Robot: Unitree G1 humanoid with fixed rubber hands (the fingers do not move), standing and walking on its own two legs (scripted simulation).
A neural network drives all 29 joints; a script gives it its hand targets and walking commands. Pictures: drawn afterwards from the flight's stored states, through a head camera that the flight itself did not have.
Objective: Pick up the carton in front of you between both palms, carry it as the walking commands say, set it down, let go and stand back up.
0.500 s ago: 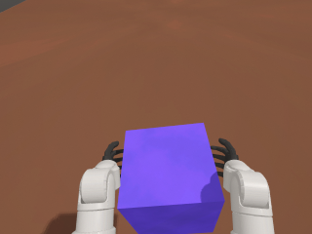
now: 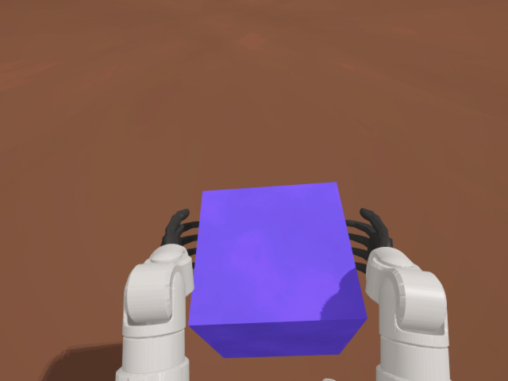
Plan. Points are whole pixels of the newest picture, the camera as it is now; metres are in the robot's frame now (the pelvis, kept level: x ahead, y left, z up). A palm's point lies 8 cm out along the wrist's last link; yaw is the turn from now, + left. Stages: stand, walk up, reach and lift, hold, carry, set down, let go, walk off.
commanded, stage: carry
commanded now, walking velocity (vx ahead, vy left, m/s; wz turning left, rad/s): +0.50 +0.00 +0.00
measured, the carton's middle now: (275, 278) +0.30 -0.01 -0.01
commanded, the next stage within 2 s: none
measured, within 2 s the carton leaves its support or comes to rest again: neither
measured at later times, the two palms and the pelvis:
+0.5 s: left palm (214, 129) +0.60 +0.12 +0.08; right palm (345, 129) +0.62 -0.17 +0.07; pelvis +0.33 -0.04 +0.00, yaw +3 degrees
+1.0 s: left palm (218, 77) +0.83 +0.13 +0.08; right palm (326, 81) +0.83 -0.16 +0.07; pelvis +0.54 -0.02 -0.01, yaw +1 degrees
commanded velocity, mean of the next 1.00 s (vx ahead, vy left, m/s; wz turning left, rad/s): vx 0.18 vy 0.00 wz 0.00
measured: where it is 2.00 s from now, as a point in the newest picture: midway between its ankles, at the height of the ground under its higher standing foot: (265, 320)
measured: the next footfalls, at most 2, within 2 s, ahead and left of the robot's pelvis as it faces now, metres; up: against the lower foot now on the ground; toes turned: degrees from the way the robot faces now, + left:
right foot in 0.16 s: +0.31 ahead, -0.13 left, +0.00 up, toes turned -10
left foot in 0.60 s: +0.57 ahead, +0.08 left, +0.00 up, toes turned -11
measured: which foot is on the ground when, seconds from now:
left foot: down 0.00-0.16, up 0.18-0.58, down 0.60-1.00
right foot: up 0.00-0.14, down 0.16-0.60, up 0.62-0.80, down 0.82-1.00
